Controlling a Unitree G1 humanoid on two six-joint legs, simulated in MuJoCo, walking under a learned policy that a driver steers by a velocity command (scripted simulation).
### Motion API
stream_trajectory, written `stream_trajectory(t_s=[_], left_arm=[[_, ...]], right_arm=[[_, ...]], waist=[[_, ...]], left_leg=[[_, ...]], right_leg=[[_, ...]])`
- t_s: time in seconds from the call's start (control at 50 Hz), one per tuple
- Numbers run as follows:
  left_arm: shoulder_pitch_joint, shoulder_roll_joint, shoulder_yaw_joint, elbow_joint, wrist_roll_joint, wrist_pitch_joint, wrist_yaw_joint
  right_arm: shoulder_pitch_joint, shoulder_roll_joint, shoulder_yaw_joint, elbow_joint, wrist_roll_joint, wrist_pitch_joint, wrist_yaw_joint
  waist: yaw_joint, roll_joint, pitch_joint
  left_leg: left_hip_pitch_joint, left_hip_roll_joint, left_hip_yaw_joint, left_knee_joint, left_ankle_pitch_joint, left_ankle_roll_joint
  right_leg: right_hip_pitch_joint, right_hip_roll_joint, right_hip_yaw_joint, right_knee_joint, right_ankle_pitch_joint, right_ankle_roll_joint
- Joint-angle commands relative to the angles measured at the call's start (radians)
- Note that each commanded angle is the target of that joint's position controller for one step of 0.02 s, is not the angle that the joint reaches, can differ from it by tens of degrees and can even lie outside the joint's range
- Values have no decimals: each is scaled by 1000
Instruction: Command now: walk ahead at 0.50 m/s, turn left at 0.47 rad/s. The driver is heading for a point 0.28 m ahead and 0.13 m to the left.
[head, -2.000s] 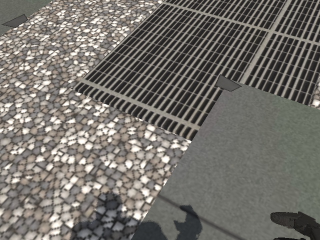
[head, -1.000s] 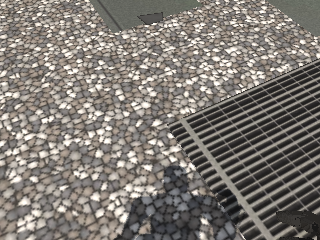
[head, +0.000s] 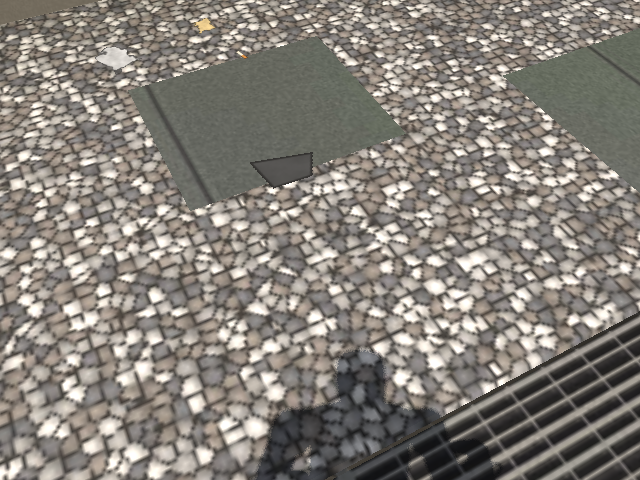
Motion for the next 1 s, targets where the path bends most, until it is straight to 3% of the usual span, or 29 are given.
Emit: stream_trajectory(t_s=[0.02,0.06,0.08,0.1,0.12,0.14,0.16,0.18,0.2,0.22,0.28,0.36,0.46,0.52,0.54,0.56,0.58,0.6,0.62,0.66,0.7,0.82,1.0], left_arm=[[-4,192,52,-35,-17,17,13],[-30,219,62,-43,-22,34,24],[-48,220,61,-47,-23,42,29],[-47,198,50,-54,-18,39,33],[59,67,7,-101,17,19,19],[40,87,-3,-97,6,-19,1],[-53,161,18,-109,-36,-35,-12],[-80,150,12,-118,-37,-41,-10],[-92,147,15,-107,-14,-37,-1],[-86,154,22,-104,-5,-25,4],[-15,115,17,-80,-1,18,15],[-71,78,3,-88,7,31,23],[-158,88,6,-98,1,26,8],[-141,99,13,-90,14,18,0],[-111,105,16,-78,22,12,-1],[-99,150,24,-77,31,7,5],[-126,186,27,-81,35,11,12],[-124,101,10,-75,28,23,13],[-137,65,-1,-68,17,31,8],[-194,76,1,-74,7,41,-4],[-196,99,8,-64,7,37,-9],[-197,81,8,-9,3,39,5],[-245,74,11,56,0,67,18]], right_arm=[[-96,-73,-18,-119,-2,-14,20],[-9,-114,-41,-114,-3,-5,23],[114,-152,-64,-88,-1,-2,19],[277,-215,-97,-50,1,4,3],[289,-335,-121,-50,-1,3,-14],[278,-284,-96,-93,-12,-12,-11],[236,-214,-73,-94,-25,-20,-8],[176,-183,-63,-93,-19,-25,-7],[115,-150,-54,-95,-9,-24,-7],[79,-126,-43,-102,-15,-23,-11],[40,-145,-43,-96,-28,-30,-20],[32,-146,-39,-63,-23,-17,-39],[51,-135,-29,-11,-30,6,-45],[22,-118,-20,14,-20,11,-43],[28,-106,-14,24,-15,10,-43],[70,-86,-8,29,-32,2,-44],[198,-66,-6,52,-48,-6,-41],[189,-62,0,71,-48,1,-49],[151,-78,-2,66,-40,16,-53],[114,-97,-9,78,-30,55,-61],[95,-110,-13,90,-31,74,-60],[97,-90,-13,147,-27,60,-64],[121,-73,-8,231,-28,50,-71]], waist=[[-7,-90,41],[-70,-125,-30],[-144,-115,-94],[-225,-59,-180],[-133,213,-262],[-148,168,-424],[-176,73,-337],[-138,12,-227],[-104,-47,-153],[-74,-23,-127],[-22,7,-123],[-37,43,-137],[-84,57,-126],[-58,55,-102],[-37,32,-103],[-58,-31,-132],[-142,-156,-185],[-107,-198,-220],[-100,-198,-204],[-97,-152,-143],[-81,-103,-113],[-63,-59,-125],[-64,-38,-48]], left_leg=[[-13,-28,45,-42,-92,46],[125,-96,103,-31,-201,90],[291,-138,118,-69,-191,121],[570,-134,44,-122,-143,165],[936,134,-446,-153,-134,332],[1042,271,-805,-304,-68,430],[970,244,-622,-305,91,366],[824,207,-458,-283,264,322],[694,163,-345,-285,348,283],[590,137,-284,-308,403,264],[452,93,-172,-359,542,261],[465,42,-69,-353,533,219],[517,68,-99,-326,385,199],[519,76,-139,-241,298,175],[501,45,-140,-202,218,138],[468,-16,-120,-149,83,89],[377,-85,-95,-117,-186,40],[371,-101,-70,-91,-354,0],[375,-90,-66,-114,-383,-11],[413,-86,-70,-193,-309,-1],[426,-85,-78,-219,-262,21],[441,-71,-83,-228,-133,13],[411,-70,-73,-268,-225,10]], right_leg=[[41,-326,39,29,694,-117],[63,-320,15,197,999,-92],[20,-293,-6,372,1045,-69],[-146,-246,-16,633,877,-30],[-597,-70,8,1027,83,41],[-744,28,240,1202,-314,48],[-794,-41,299,1216,-244,30],[-782,-88,280,1139,-171,21],[-754,-127,263,1059,-132,27],[-684,-149,262,1012,-103,32],[-579,-139,239,910,-23,70],[-560,-123,225,655,158,97],[-502,-102,234,439,269,85],[-438,-84,226,306,251,41],[-355,-84,230,200,399,17],[-246,-162,311,203,737,-13],[-105,-262,395,272,948,-106],[-102,-298,440,267,866,-181],[-139,-291,460,244,722,-187],[-230,-220,405,235,503,-129],[-258,-168,340,249,431,-82],[-185,-138,300,290,524,-79],[-196,-107,284,255,344,-62]])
